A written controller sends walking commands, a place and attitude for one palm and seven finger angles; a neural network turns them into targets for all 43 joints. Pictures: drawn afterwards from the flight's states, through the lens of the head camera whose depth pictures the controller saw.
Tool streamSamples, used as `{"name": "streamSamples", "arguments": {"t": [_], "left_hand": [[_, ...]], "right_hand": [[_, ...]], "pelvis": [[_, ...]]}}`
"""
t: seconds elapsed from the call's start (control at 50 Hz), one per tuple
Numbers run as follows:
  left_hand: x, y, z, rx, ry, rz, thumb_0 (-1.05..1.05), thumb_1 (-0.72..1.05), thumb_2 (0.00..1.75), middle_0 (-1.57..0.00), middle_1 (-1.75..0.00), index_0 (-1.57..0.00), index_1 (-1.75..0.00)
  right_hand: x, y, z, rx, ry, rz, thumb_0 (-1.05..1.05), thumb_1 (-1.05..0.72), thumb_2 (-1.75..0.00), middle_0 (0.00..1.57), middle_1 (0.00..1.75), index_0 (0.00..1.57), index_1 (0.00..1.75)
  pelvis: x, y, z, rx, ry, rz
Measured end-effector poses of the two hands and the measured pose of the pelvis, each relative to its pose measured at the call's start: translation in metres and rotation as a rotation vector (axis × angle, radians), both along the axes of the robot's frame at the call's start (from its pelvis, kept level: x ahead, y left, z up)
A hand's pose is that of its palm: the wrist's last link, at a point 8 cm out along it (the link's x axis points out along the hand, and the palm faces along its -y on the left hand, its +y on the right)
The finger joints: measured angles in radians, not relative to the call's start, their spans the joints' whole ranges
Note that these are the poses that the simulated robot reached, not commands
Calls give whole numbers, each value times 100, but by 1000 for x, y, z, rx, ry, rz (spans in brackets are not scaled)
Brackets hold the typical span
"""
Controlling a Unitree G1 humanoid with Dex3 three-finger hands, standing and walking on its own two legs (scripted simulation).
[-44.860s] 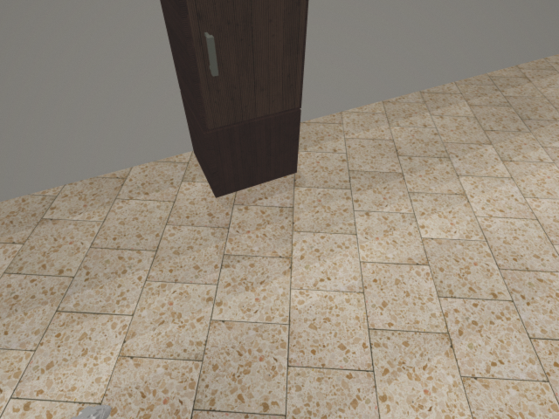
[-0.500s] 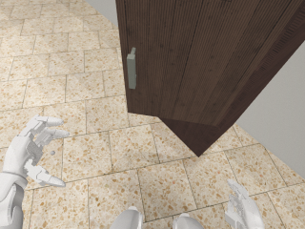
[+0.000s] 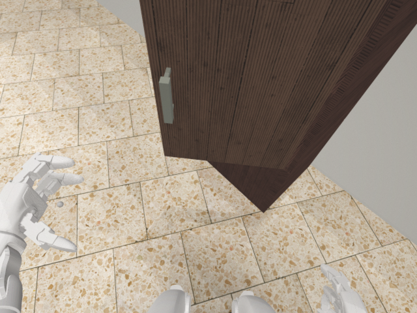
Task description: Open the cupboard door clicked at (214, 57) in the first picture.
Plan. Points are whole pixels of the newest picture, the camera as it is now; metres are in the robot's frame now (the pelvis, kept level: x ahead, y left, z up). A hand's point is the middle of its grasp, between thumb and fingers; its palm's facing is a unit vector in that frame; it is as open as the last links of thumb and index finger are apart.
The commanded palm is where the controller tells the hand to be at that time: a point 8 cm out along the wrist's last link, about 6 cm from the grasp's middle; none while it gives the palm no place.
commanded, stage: raise the hand with hooked fingers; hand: left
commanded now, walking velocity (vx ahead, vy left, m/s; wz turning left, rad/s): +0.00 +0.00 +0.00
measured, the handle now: (168, 96) +0.58 +0.13 +0.03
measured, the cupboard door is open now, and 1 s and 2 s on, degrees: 41 41 41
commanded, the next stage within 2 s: move the hooked fingers beside the handle in 0.18 s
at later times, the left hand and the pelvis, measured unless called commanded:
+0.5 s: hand (77, 191) +0.31 +0.25 +0.04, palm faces -0.03 -1.00 -0.03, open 14.0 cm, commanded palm +0.30 +0.30 +0.05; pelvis +0.00 -0.02 -0.01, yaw +1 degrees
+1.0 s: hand (102, 154) +0.40 +0.23 +0.04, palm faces -0.04 -1.00 -0.02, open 14.0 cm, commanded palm +0.38 +0.28 +0.04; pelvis +0.01 -0.01 -0.01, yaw -1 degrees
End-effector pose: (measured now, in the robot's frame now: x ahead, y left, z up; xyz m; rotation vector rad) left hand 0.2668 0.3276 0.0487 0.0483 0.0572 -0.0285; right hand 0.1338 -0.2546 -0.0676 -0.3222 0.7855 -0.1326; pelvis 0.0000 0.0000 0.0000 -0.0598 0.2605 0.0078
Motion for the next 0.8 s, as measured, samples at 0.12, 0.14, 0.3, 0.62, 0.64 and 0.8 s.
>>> {"name": "streamSamples", "arguments": {"t": [0.12,0.14,0.3,0.62,0.64,0.8], "left_hand": [[-3,-5,2,4,-7,7,-1,-50,30,-30,-120,-30,-120],[-3,-5,1,1,-5,9,-1,-50,30,-30,-120,-30,-120],[-2,-11,0,-3,0,6,-1,-50,30,-30,-120,-30,-120],[54,-28,-3,-21,-9,-27,-1,-50,30,-30,-120,-30,-120],[58,-29,-3,-23,-7,-25,-1,-50,30,-30,-120,-30,-120],[83,-29,-7,-21,1,-2,-1,-50,30,-30,-120,-30,-120]], "right_hand": [[6,0,-2,14,-14,8,1,-91,-90,20,30,21,30],[7,0,-2,17,-16,9,1,-91,-90,20,30,21,30],[19,-1,-4,26,-39,23,1,-91,-90,20,30,21,30],[8,-12,-16,11,29,-17,1,-91,-90,20,30,21,30],[5,-12,-17,13,37,-25,1,-91,-90,20,30,21,30],[-18,-18,-23,7,128,-72,1,-91,-90,20,30,21,30]], "pelvis": [[0,-5,-1,3,-1,1],[0,-6,-1,3,-1,2],[2,-12,-2,4,3,4],[4,-15,-7,8,35,-3],[5,-15,-7,9,37,-6],[7,-13,-7,10,55,-15]]}}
